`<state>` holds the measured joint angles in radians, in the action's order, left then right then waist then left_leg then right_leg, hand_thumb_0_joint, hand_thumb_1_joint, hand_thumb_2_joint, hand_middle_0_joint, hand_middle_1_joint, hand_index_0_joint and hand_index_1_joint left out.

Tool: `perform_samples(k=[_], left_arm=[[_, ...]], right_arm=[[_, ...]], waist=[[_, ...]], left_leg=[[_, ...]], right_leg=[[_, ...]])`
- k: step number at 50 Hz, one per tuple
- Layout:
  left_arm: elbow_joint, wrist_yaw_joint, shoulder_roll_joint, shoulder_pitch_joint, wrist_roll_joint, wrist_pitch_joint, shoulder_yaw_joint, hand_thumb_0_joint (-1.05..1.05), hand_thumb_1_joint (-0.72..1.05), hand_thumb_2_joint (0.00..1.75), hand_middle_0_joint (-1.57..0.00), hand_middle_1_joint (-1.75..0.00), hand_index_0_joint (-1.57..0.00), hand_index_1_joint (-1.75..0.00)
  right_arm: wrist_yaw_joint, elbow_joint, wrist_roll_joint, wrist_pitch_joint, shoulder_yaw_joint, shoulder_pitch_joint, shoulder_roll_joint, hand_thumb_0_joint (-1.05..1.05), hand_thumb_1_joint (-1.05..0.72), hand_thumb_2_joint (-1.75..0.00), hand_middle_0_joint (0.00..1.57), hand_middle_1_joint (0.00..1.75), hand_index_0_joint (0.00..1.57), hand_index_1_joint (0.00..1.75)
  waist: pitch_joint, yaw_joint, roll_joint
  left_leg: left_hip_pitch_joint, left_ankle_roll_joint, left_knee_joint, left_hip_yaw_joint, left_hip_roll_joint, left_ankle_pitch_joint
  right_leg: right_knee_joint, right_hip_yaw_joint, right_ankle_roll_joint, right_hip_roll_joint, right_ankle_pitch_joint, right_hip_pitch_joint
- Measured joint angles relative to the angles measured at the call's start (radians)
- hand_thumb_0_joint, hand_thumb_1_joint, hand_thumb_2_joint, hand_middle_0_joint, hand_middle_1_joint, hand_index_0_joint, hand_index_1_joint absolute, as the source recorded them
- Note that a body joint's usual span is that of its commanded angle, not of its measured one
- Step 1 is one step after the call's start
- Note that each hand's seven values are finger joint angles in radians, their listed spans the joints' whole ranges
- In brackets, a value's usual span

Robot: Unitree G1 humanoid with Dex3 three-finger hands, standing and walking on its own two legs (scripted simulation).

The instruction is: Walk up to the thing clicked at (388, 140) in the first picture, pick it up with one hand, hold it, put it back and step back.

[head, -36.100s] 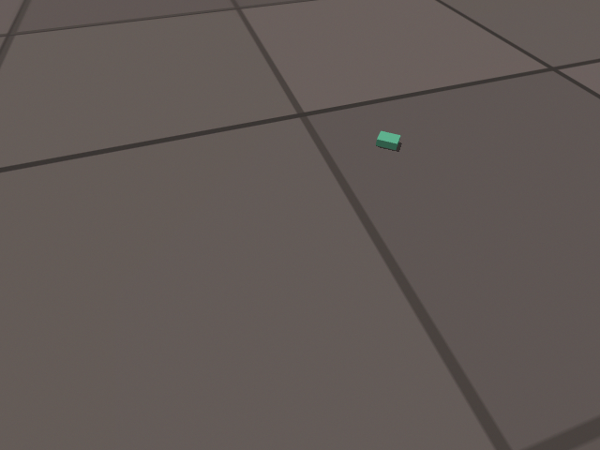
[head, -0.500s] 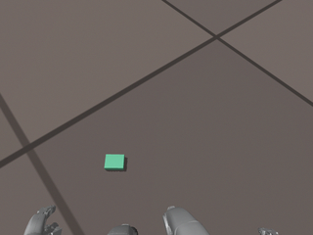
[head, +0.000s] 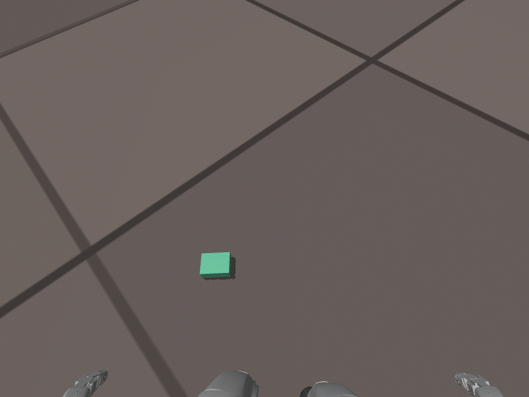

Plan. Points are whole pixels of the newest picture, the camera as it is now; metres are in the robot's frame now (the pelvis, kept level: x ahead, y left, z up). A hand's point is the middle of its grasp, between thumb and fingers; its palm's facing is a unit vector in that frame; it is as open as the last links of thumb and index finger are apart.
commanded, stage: step back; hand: left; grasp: from above
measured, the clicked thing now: (216, 264) +0.62 +0.25 -0.75
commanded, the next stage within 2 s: none
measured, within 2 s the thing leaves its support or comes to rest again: neither
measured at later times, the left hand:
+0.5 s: hand out of the picture -0.10 +0.28 -0.16, palm faces +0.02 -0.92 -0.38, open 7.4 cm
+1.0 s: hand out of the picture -0.21 +0.24 -0.16, palm faces +0.07 -0.92 -0.39, open 7.4 cm
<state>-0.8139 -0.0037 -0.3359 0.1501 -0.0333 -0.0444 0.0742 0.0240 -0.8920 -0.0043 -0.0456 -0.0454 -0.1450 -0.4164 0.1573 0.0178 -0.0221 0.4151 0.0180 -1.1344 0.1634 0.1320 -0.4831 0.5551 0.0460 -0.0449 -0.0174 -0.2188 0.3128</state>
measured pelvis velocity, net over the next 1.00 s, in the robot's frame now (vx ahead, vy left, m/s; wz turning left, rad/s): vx -0.35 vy -0.03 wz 0.06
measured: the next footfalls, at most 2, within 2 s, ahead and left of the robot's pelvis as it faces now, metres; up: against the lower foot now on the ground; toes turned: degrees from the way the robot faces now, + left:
left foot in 0.18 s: -0.05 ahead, +0.13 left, +0.00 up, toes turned +1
right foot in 0.58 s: -0.20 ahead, -0.15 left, +0.00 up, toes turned +2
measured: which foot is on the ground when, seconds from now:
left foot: up 0.00-0.16, down 0.18-0.62, up 0.64-0.90, down 0.92-1.00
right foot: down 0.00-0.22, up 0.24-0.56, down 0.58-0.96, up 0.98-1.00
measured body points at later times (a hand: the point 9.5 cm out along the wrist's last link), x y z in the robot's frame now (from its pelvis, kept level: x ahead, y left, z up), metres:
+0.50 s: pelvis -0.17 +0.00 -0.01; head -0.11 +0.02 +0.44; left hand -0.10 +0.33 -0.14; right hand -0.03 -0.31 -0.10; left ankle -0.09 +0.13 -0.73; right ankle -0.22 -0.16 -0.68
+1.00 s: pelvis -0.35 -0.03 -0.02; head -0.28 -0.01 +0.43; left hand -0.22 +0.29 -0.13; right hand -0.26 -0.33 -0.14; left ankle -0.35 +0.08 -0.74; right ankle -0.26 -0.15 -0.72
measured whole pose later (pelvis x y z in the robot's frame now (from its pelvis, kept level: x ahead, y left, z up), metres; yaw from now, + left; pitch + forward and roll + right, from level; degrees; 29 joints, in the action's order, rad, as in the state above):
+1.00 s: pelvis -0.35 -0.03 -0.02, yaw +4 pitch -3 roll +2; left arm -0.77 -0.02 -0.40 0.07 -0.02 -0.07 0.08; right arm 0.01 -0.90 0.04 -0.04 -0.04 -0.20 -0.34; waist 0.22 0.01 0.07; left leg 0.25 -0.02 -0.64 0.01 0.07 -0.34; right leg 0.82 0.05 -0.01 0.03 -0.42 0.45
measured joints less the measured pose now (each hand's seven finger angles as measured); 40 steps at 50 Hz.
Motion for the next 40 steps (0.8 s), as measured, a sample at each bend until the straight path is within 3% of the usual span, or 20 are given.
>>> perform_samples(k=[3,6,9,11,13,14,16,19,24,28,30,31,32,34,37,40], left_arm=[[0.035,-0.004,0.003,-0.022,-0.002,0.005,-0.003,0.0,0.9,0.9,-0.21,-0.3,-0.21,-0.3],[0.061,-0.006,-0.005,-0.043,-0.002,0.002,-0.007,0.0,0.9,0.9,-0.21,-0.3,-0.21,-0.3],[0.068,-0.001,-0.023,-0.058,0.004,-0.012,-0.012,0.0,0.9,0.9,-0.21,-0.3,-0.21,-0.3],[0.052,0.001,-0.04,-0.06,0.008,-0.024,-0.006,0.0,0.9,0.9,-0.21,-0.3,-0.21,-0.3],[0.024,-0.001,-0.037,-0.043,0.007,-0.036,-0.001,0.0,0.9,0.9,-0.21,-0.3,-0.2,-0.3],[0.011,-0.001,-0.035,-0.035,0.006,-0.04,0.001,0.0,0.9,0.9,-0.21,-0.3,-0.2,-0.3],[-0.003,0.002,-0.04,-0.014,0.013,-0.04,0.007,0.0,0.9,0.9,-0.21,-0.3,-0.2,-0.3],[-0.008,0.005,-0.059,0.021,0.019,-0.033,0.021,0.0,0.9,0.9,-0.21,-0.3,-0.2,-0.3],[-0.022,-0.001,-0.079,0.06,0.012,-0.027,0.029,0.0,0.9,0.9,-0.21,-0.3,-0.2,-0.3],[-0.046,0.005,-0.079,0.066,0.013,-0.018,0.02,0.0,0.9,0.9,-0.21,-0.3,-0.2,-0.3],[-0.067,0.007,-0.052,0.055,0.008,-0.008,0.017,0.0,0.9,0.9,-0.21,-0.3,-0.2,-0.3],[-0.071,0.011,-0.033,0.054,0.002,-0.006,0.011,0.0,0.9,0.9,-0.21,-0.3,-0.2,-0.3],[-0.068,0.018,-0.022,0.063,-0.002,-0.006,0.005,0.0,0.9,0.9,-0.21,-0.3,-0.2,-0.3],[-0.06,0.024,-0.016,0.083,-0.006,-0.009,-0.003,0.0,0.9,0.9,-0.21,-0.3,-0.2,-0.3],[-0.057,0.017,-0.006,0.09,-0.009,-0.016,-0.006,0.0,0.9,0.9,-0.21,-0.3,-0.21,-0.3],[-0.033,0.008,-0.007,0.063,-0.015,-0.015,-0.001,0.0,0.9,0.9,-0.21,-0.3,-0.21,-0.3]], right_arm=[[0.007,-0.003,0.004,-0.001,-0.002,-0.015,-0.012,0.0,-0.91,-0.9,0.2,0.3,0.21,0.3],[0.004,-0.003,0.011,0.0,-0.002,-0.021,-0.005,0.0,-0.91,-0.9,0.2,0.3,0.21,0.3],[-0.006,-0.005,0.019,0.008,-0.006,-0.023,0.011,0.0,-0.91,-0.9,0.2,0.3,0.21,0.3],[-0.015,-0.009,0.032,0.01,-0.005,-0.018,0.04,0.0,-0.91,-0.9,0.2,0.3,0.21,0.3],[-0.027,-0.004,0.042,0.01,0.003,-0.029,0.049,0.0,-0.91,-0.9,0.2,0.3,0.21,0.3],[-0.028,-0.005,0.046,0.01,0.005,-0.033,0.052,0.0,-0.91,-0.9,0.2,0.3,0.21,0.3],[-0.025,-0.008,0.053,0.009,0.01,-0.039,0.061,0.0,-0.91,-0.9,0.21,0.3,0.21,0.3],[-0.021,0.0,0.05,0.012,0.011,-0.032,0.071,0.0,-0.91,-0.9,0.21,0.3,0.21,0.3],[-0.013,0.049,0.038,0.025,0.003,0.023,0.062,0.0,-0.9,-0.9,0.21,0.3,0.21,0.3],[-0.017,0.088,0.04,0.018,0.0,0.07,0.04,0.0,-0.9,-0.9,0.21,0.3,0.21,0.3],[-0.019,0.089,0.033,0.005,-0.006,0.091,0.014,0.0,-0.9,-0.9,0.21,0.3,0.21,0.3],[-0.018,0.082,0.029,-0.003,-0.012,0.092,0.002,0.0,-0.91,-0.9,0.21,0.3,0.21,0.3],[-0.014,0.074,0.024,-0.012,-0.017,0.083,0.0,0.0,-0.91,-0.9,0.21,0.3,0.21,0.3],[-0.007,0.054,0.02,-0.025,-0.02,0.06,0.011,0.0,-0.91,-0.9,0.2,0.3,0.21,0.3],[-0.01,0.039,0.01,-0.02,-0.016,0.013,0.007,0.0,-0.91,-0.9,0.2,0.3,0.21,0.3],[-0.004,0.029,0.008,-0.009,-0.011,-0.033,0.0,0.0,-0.91,-0.9,0.2,0.3,0.21,0.3]], waist=[[0.014,-0.007,-0.006],[0.032,-0.014,0.007],[0.044,-0.022,0.032],[0.058,-0.009,0.087],[0.038,-0.023,0.074],[0.031,-0.034,0.059],[0.009,-0.034,0.051],[-0.015,-0.01,0.063],[0.01,0.014,0.064],[0.031,0.021,0.051],[0.051,0.012,-0.008],[0.054,0.001,-0.045],[0.042,0.0,-0.053],[0.012,0.025,-0.017],[-0.02,0.022,0.007],[-0.031,0.006,0.001]], left_leg=[[-0.055,0.013,0.108,-0.024,-0.032,-0.032],[-0.12,0.006,0.293,-0.075,-0.072,-0.03],[-0.187,-0.022,0.484,-0.112,-0.091,0.096],[-0.193,-0.035,0.496,-0.142,-0.066,0.137],[-0.173,-0.044,0.488,-0.133,-0.089,0.146],[-0.167,-0.047,0.495,-0.118,-0.105,0.157],[-0.161,-0.043,0.537,-0.109,-0.128,0.197],[-0.138,-0.035,0.591,-0.124,-0.143,0.252],[-0.074,-0.033,0.577,-0.153,-0.168,0.297],[-0.004,-0.011,0.522,-0.177,-0.189,0.317],[0.028,0.0,0.482,-0.15,-0.22,0.325],[0.04,-0.012,0.469,-0.116,-0.224,0.312],[0.06,-0.017,0.43,-0.084,-0.196,0.216],[0.098,-0.015,0.256,-0.062,-0.113,0.057],[0.105,-0.017,0.053,-0.029,-0.027,0.037],[0.05,-0.009,0.023,-0.025,-0.015,0.029]], right_leg=[[-0.001,-0.027,0.001,0.005,0.028,0.03],[0.022,-0.053,0.008,0.017,0.045,0.063],[0.068,-0.069,0.022,0.032,0.053,0.103],[0.108,-0.027,0.027,0.044,0.005,0.122],[0.261,0.023,0.033,-0.021,-0.197,0.165],[0.366,0.041,0.034,-0.056,-0.247,0.18],[0.541,0.085,0.032,-0.107,-0.263,0.198],[0.673,0.13,0.041,-0.124,-0.231,0.179],[0.504,0.113,0.081,-0.06,-0.274,0.044],[0.191,0.048,0.072,0.002,-0.24,-0.076],[0.098,0.009,0.053,-0.023,-0.184,-0.113],[0.094,-0.012,0.047,-0.041,-0.171,-0.112],[0.105,-0.018,0.042,-0.038,-0.166,-0.097],[0.121,0.014,0.032,-0.002,-0.154,-0.062],[0.074,0.028,0.032,0.037,-0.103,-0.039],[0.055,0.008,0.036,0.044,-0.064,-0.001]])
